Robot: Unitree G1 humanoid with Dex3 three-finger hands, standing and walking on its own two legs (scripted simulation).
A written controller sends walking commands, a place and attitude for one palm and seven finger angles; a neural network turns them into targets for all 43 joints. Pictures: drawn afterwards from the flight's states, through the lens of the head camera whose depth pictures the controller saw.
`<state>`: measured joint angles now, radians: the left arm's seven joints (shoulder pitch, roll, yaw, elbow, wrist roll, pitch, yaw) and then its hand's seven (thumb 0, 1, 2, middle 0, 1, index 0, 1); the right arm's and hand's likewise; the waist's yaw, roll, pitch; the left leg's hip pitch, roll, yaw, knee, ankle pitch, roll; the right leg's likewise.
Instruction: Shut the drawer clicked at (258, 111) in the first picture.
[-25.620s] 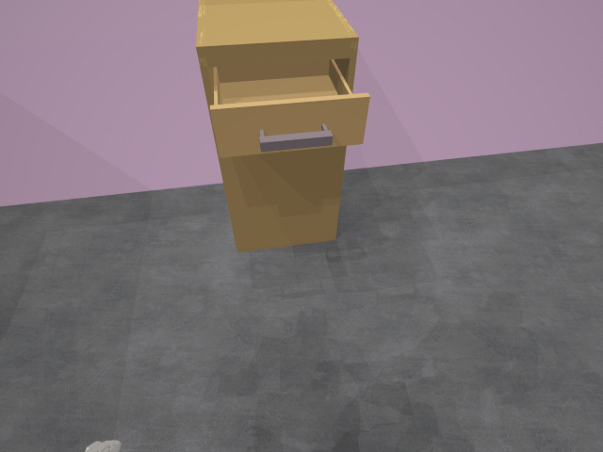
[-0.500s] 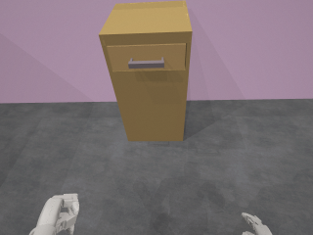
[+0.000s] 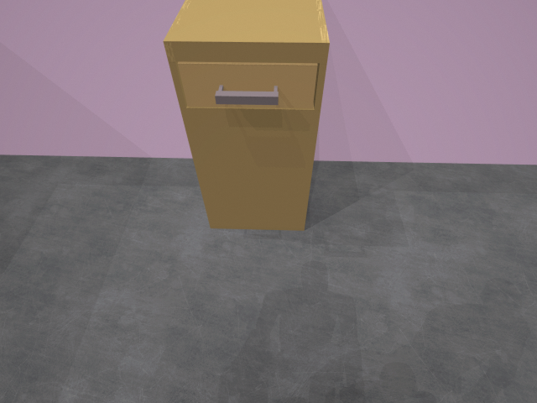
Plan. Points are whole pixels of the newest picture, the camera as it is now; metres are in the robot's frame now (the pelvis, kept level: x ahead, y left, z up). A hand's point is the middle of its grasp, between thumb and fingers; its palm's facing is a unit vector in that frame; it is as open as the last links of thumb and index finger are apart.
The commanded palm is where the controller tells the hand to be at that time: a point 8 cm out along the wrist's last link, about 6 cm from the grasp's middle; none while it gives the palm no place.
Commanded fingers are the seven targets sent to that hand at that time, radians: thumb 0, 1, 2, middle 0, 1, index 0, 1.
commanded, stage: let the arm hang, fingers relaxed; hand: left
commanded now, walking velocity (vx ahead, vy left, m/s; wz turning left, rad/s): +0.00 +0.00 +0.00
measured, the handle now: (247, 93) +0.90 +0.11 -0.04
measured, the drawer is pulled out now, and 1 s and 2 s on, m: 0.00 0.00 0.00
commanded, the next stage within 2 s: look to check the result in 0.44 s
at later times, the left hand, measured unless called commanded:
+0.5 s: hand out of the picture +0.00 +0.16 -0.17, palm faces +0.04 -0.98 -0.19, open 7.3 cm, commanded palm none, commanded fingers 0.00 0.90 0.90 -0.20 -0.30 -0.20 -0.30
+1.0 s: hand out of the picture +0.03 +0.15 -0.17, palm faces +0.03 -0.98 -0.20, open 7.4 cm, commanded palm none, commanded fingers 0.00 0.90 0.90 -0.20 -0.30 -0.20 -0.30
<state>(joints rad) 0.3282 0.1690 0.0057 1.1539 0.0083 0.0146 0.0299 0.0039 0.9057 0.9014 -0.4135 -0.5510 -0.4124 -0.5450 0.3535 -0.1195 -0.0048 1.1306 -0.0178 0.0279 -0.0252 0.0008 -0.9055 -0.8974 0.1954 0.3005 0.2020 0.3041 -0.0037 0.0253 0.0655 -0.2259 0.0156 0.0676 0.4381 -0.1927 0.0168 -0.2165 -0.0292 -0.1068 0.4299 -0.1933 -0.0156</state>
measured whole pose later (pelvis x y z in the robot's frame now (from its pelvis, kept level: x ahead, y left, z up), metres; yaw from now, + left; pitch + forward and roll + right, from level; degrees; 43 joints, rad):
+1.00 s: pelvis +0.03 -0.02 +0.00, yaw -1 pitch -1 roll +0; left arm 0.26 0.13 0.01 1.15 0.01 -0.01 0.04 0.00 0.91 0.90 -0.20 -0.30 -0.20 -0.30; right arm 0.28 -0.12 -0.01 1.14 -0.02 0.01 -0.04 0.00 -0.91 -0.90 0.19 0.30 0.20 0.30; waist -0.01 0.02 0.05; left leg -0.16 0.04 0.07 0.40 -0.21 -0.01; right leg -0.16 0.00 -0.10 0.40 -0.22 -0.03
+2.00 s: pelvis +0.04 -0.02 +0.01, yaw -1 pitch -2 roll +0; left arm 0.20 0.20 0.02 1.14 0.01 -0.02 0.02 0.00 0.90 0.90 -0.20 -0.30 -0.20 -0.30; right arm 0.22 -0.20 -0.02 1.14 -0.02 0.00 -0.04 0.00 -0.91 -0.90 0.20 0.30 0.20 0.30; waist -0.01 0.02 0.05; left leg -0.11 0.05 0.07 0.35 -0.21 -0.02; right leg -0.11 0.01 -0.10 0.35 -0.21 -0.04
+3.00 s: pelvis +0.04 -0.02 +0.01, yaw -1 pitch -1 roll +0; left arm 0.14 0.26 0.02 1.14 0.01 -0.03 0.01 0.00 0.90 0.90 -0.20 -0.30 -0.20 -0.30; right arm 0.16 -0.27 -0.02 1.14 -0.02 0.00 -0.02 0.00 -0.90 -0.90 0.20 0.30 0.20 0.30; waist -0.01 0.02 0.04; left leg -0.09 0.05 0.07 0.31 -0.19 -0.03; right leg -0.09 0.01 -0.10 0.31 -0.20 -0.04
